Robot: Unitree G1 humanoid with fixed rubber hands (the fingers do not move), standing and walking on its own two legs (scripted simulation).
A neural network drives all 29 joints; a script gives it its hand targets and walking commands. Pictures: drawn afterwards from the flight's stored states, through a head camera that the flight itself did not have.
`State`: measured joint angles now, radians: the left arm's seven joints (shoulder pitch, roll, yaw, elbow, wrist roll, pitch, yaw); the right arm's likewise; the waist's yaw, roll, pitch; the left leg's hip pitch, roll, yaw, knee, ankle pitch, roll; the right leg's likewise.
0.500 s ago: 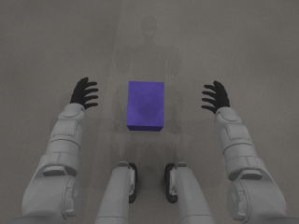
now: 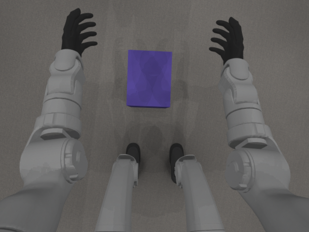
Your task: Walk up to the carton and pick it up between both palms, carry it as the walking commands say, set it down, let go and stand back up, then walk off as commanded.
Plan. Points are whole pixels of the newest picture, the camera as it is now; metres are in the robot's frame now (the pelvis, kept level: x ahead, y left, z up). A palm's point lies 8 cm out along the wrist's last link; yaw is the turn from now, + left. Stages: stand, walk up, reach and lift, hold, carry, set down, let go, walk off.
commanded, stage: reach and lift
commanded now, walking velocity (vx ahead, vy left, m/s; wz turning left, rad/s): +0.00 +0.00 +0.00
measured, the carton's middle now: (149, 82) +0.50 +0.03 -0.55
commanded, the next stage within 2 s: none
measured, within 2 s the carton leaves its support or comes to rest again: neither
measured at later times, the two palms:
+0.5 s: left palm (91, 67) +0.49 +0.20 -0.26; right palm (211, 73) +0.49 -0.16 -0.25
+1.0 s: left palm (104, 76) +0.49 +0.20 -0.40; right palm (197, 81) +0.48 -0.15 -0.39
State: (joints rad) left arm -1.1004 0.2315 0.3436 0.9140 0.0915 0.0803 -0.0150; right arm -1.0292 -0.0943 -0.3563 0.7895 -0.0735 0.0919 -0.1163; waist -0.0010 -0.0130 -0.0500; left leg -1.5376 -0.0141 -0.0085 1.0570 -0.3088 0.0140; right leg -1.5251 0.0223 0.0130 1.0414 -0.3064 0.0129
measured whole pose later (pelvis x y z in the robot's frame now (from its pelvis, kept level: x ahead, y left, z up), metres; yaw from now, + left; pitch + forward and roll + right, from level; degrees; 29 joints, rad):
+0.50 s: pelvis -0.02 -0.01 -0.12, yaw +0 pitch +49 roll -2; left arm -1.17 0.30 0.27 0.93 0.01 0.10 0.02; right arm -1.10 -0.13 -0.29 0.80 0.01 0.12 -0.16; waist -0.01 -0.01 -0.04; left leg -1.97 -0.04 -0.03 1.60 -0.48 -0.01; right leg -1.96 0.04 0.01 1.59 -0.49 0.02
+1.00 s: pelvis -0.05 +0.00 -0.24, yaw -1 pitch +43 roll -2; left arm -1.39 0.37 0.12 1.13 -0.14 0.07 0.08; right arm -1.32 -0.24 -0.19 1.03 0.14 0.07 -0.17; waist -0.01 -0.02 0.18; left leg -2.23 -0.05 -0.02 2.01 -0.54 0.00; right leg -2.20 0.06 0.01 2.00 -0.56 0.04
